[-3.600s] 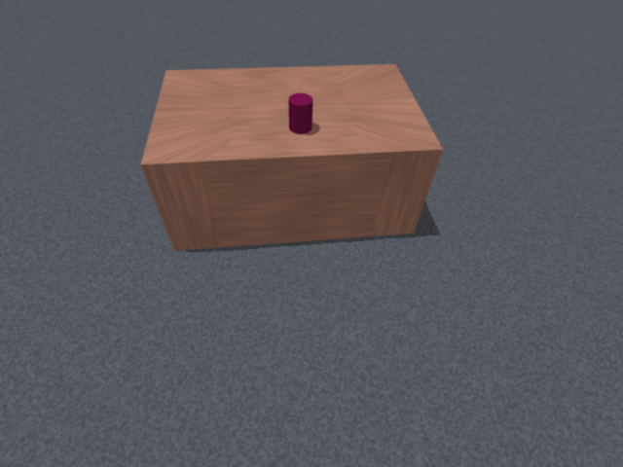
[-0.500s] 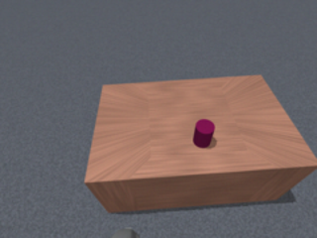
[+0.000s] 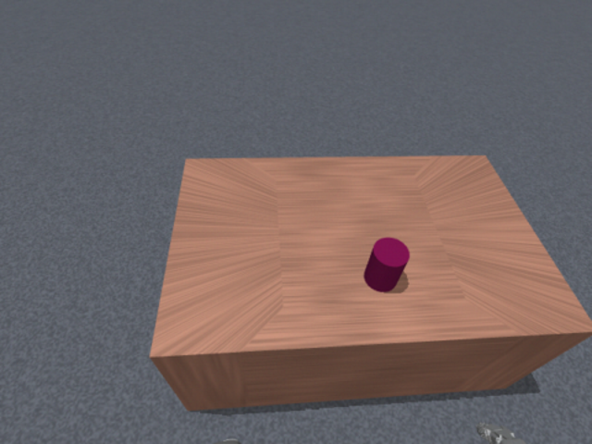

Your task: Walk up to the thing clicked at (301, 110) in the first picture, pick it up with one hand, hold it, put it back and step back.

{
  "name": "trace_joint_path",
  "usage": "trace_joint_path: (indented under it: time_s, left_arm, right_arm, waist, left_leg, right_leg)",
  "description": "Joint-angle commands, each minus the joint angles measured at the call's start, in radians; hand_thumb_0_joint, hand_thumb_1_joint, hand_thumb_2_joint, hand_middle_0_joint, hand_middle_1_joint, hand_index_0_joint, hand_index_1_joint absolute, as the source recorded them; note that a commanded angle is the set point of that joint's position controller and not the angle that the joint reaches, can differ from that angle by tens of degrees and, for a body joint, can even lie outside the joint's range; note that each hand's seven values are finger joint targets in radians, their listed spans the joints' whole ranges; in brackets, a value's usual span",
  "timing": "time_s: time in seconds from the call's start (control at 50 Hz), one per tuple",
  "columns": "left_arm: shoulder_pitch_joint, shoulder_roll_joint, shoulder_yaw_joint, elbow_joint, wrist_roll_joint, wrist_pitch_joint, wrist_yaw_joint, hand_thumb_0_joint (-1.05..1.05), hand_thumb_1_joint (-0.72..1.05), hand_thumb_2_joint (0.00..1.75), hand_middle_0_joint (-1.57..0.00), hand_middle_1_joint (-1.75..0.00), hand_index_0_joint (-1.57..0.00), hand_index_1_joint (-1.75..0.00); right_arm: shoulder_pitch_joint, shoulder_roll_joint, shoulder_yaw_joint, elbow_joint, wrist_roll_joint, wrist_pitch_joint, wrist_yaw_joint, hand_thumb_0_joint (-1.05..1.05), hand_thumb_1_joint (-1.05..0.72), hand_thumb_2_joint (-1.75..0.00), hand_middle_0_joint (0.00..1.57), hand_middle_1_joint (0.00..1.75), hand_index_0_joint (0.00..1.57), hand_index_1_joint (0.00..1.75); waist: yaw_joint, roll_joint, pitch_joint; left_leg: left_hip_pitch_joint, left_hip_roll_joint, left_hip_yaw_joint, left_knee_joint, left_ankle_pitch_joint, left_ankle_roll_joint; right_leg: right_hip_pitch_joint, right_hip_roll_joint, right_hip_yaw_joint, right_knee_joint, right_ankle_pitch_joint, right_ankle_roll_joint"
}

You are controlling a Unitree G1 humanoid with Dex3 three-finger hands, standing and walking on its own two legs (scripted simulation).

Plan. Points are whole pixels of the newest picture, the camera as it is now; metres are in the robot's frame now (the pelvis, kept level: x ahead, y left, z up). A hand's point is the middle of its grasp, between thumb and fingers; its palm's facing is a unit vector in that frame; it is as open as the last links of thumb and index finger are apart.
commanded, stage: walk up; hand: right
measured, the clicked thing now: (385, 265) +0.55 -0.23 -0.25
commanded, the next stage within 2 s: stand in 1.26 s
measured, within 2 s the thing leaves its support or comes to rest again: neither
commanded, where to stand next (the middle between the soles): +0.07 -0.02 m, yaw +1 degrees
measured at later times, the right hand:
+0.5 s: hand out of the picture +0.10 -0.27 -0.13, palm faces +0.01 +0.93 -0.36, open 7.4 cm
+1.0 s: hand out of the picture +0.12 -0.26 -0.13, palm faces +0.01 +0.94 -0.34, open 7.4 cm
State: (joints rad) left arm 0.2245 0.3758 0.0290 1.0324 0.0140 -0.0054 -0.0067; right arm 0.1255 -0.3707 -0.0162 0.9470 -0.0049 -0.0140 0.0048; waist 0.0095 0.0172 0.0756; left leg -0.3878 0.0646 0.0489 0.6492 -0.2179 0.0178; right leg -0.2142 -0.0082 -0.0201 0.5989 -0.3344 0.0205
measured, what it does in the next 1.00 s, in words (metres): stands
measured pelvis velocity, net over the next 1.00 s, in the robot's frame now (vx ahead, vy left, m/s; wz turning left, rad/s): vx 0.04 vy -0.01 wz -0.01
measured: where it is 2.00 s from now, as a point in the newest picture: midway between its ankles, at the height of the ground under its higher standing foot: outside the picture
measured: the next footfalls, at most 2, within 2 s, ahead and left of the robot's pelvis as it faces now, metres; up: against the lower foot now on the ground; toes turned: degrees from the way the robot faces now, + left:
none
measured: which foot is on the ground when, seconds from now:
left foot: down 0.00-1.00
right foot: down 0.00-1.00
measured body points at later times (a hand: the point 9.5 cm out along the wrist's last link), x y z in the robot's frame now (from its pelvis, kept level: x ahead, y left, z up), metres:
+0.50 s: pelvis +0.02 -0.01 +0.02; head +0.02 -0.01 +0.47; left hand +0.12 +0.28 -0.12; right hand +0.10 -0.32 -0.10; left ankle +0.08 +0.11 -0.72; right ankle -0.01 -0.15 -0.72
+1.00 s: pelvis +0.04 -0.01 +0.02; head +0.04 +0.00 +0.47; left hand +0.12 +0.29 -0.11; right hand +0.12 -0.31 -0.11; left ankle +0.08 +0.11 -0.72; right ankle -0.01 -0.15 -0.72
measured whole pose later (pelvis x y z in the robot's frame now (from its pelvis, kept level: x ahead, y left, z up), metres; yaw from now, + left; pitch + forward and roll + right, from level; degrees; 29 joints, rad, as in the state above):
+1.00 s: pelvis +0.04 -0.01 +0.02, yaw -1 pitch -2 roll +0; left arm 0.08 0.35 0.01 1.17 0.01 0.00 -0.01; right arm 0.06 -0.33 -0.01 1.16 -0.01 -0.02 0.00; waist -0.01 -0.01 0.04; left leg -0.20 0.04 0.08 0.36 -0.13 0.00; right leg -0.04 -0.03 -0.01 0.31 -0.24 0.03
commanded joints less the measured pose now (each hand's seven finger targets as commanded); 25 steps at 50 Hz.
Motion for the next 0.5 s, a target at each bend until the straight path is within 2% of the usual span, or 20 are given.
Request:
trace_joint_path:
  time_s: [0.0, 0.02, 0.04, 0.06, 0.08, 0.12, 0.14, 0.16, 0.24, 0.32, 0.38, 0.48]
  left_arm:
    - [-0.118, 0.242, 0.035, -0.072, 0.007, -0.025, 0.008, 0.0, 0.9, 0.9, -0.2, -0.3, -0.2, -0.3]
    - [-0.12, 0.21, 0.025, -0.066, -0.002, -0.024, 0.005, 0.0, 0.9, 0.9, -0.2, -0.3, -0.2, -0.3]
    - [-0.078, 0.19, 0.019, -0.044, -0.008, -0.024, 0.004, 0.0, 0.9, 0.9, -0.2, -0.3, -0.2, -0.3]
    - [-0.046, 0.19, 0.018, -0.022, -0.005, -0.029, 0.005, 0.0, 0.9, 0.9, -0.2, -0.3, -0.2, -0.3]
    - [-0.043, 0.2, 0.018, -0.009, -0.003, -0.035, 0.006, 0.0, 0.9, 0.9, -0.2, -0.3, -0.2, -0.3]
    - [-0.089, 0.219, 0.022, -0.01, -0.001, -0.039, 0.005, 0.0, 0.9, 0.9, -0.2, -0.3, -0.2, -0.3]
    - [-0.101, 0.218, 0.022, -0.01, -0.004, -0.04, 0.006, 0.0, 0.9, 0.9, -0.2, -0.3, -0.2, -0.3]
    - [-0.104, 0.219, 0.02, -0.007, -0.006, -0.04, 0.007, 0.0, 0.9, 0.9, -0.2, -0.3, -0.2, -0.3]
    - [-0.114, 0.21, 0.02, 0.013, -0.014, -0.032, 0.011, 0.0, 0.9, 0.9, -0.2, -0.3, -0.2, -0.3]
    - [-0.132, 0.207, 0.019, 0.027, -0.014, -0.023, 0.013, 0.0, 0.9, 0.9, -0.2, -0.3, -0.2, -0.3]
    - [-0.155, 0.2, 0.016, 0.037, -0.013, -0.017, 0.012, 0.0, 0.9, 0.9, -0.2, -0.3, -0.2, -0.3]
    - [-0.174, 0.192, 0.016, 0.05, -0.01, -0.015, 0.008, 0.0, 0.9, 0.9, -0.2, -0.3, -0.2, -0.3]
  right_arm:
    - [-0.015, -0.21, -0.049, -0.012, 0.007, -0.024, -0.007, 0.0, -0.9, -0.9, 0.2, 0.3, 0.2, 0.3]
    - [-0.033, -0.228, -0.05, -0.002, 0.0, -0.03, -0.007, 0.0, -0.9, -0.9, 0.2, 0.3, 0.2, 0.3]
    - [-0.07, -0.238, -0.047, 0.002, 0.001, -0.032, -0.003, 0.0, -0.9, -0.9, 0.2, 0.3, 0.2, 0.3]
    - [-0.091, -0.23, -0.041, 0.005, 0.001, -0.032, 0.001, 0.0, -0.9, -0.9, 0.2, 0.3, 0.2, 0.3]
    - [-0.094, -0.217, -0.035, 0.013, 0.004, -0.031, 0.002, 0.0, -0.9, -0.9, 0.2, 0.3, 0.2, 0.3]
    - [-0.072, -0.208, -0.031, 0.038, 0.004, -0.033, 0.002, 0.0, -0.9, -0.9, 0.2, 0.3, 0.2, 0.3]
    - [-0.065, -0.209, -0.029, 0.052, 0.005, -0.034, 0.002, 0.0, -0.9, -0.9, 0.2, 0.3, 0.2, 0.3]
    - [-0.065, -0.21, -0.029, 0.063, 0.005, -0.036, 0.001, 0.0, -0.9, -0.9, 0.2, 0.3, 0.2, 0.3]
    - [-0.076, -0.204, -0.028, 0.094, 0.005, -0.034, -0.003, 0.0, -0.9, -0.9, 0.2, 0.3, 0.2, 0.3]
    - [-0.095, -0.195, -0.027, 0.115, 0.002, -0.029, -0.006, 0.0, -0.9, -0.9, 0.2, 0.3, 0.2, 0.3]
    - [-0.11, -0.197, -0.028, 0.129, -0.002, -0.026, -0.006, 0.0, -0.9, -0.9, 0.2, 0.3, 0.2, 0.3]
    - [-0.112, -0.196, -0.024, 0.147, -0.005, -0.029, -0.007, 0.0, -0.9, -0.9, 0.2, 0.3, 0.2, 0.3]
  waist:
    - [-0.054, -0.061, -0.032]
    - [-0.047, -0.021, -0.024]
    - [-0.019, 0.01, -0.031]
    - [-0.004, -0.011, -0.043]
    - [-0.004, -0.042, -0.051]
    - [-0.023, -0.082, -0.053]
    - [-0.026, -0.075, -0.064]
    - [-0.024, -0.07, -0.078]
    - [-0.012, -0.055, -0.115]
    - [-0.009, -0.048, -0.11]
    - [-0.012, -0.015, -0.069]
    - [-0.012, 0.012, -0.073]
  left_leg:
    - [0.237, 0.041, -0.108, -0.191, -0.155, 0.006]
    - [0.224, 0.074, -0.159, -0.234, -0.172, 0.014]
    - [0.187, 0.102, -0.187, -0.259, -0.207, 0.031]
    - [0.157, 0.113, -0.191, -0.264, -0.195, 0.041]
    - [0.157, 0.096, -0.164, -0.25, -0.143, 0.035]
    - [0.192, 0.063, -0.115, -0.23, -0.046, 0.016]
    - [0.218, 0.058, -0.103, -0.226, 0.02, 0.01]
    - [0.244, 0.059, -0.097, -0.223, 0.084, 0.008]
    - [0.274, 0.075, -0.086, -0.23, 0.224, 0.011]
    - [0.276, 0.076, -0.081, -0.254, 0.216, 0.006]
    - [0.257, 0.076, -0.093, -0.3, 0.11, -0.002]
    - [0.233, 0.083, -0.106, -0.346, 0.059, -0.006]
  right_leg:
    - [-0.244, -0.153, 0.188, -0.226, -0.14, -0.101]
    - [-0.225, -0.108, 0.133, -0.204, -0.121, -0.078]
    - [-0.164, -0.088, 0.103, -0.202, -0.09, -0.07]
    - [-0.104, -0.087, 0.101, -0.221, -0.049, -0.073]
    - [-0.077, -0.101, 0.124, -0.24, -0.016, -0.078]
    - [-0.074, -0.127, 0.15, -0.267, 0.046, -0.079]
    - [-0.063, -0.129, 0.142, -0.27, 0.092, -0.074]
    - [-0.052, -0.128, 0.132, -0.266, 0.143, -0.069]
    - [0.017, -0.12, 0.094, -0.264, 0.246, -0.053]
    - [0.039, -0.12, 0.088, -0.287, 0.241, -0.049]
    - [0.017, -0.114, 0.09, -0.316, 0.143, -0.049]
    - [0.061, -0.109, 0.088, -0.33, 0.137, -0.049]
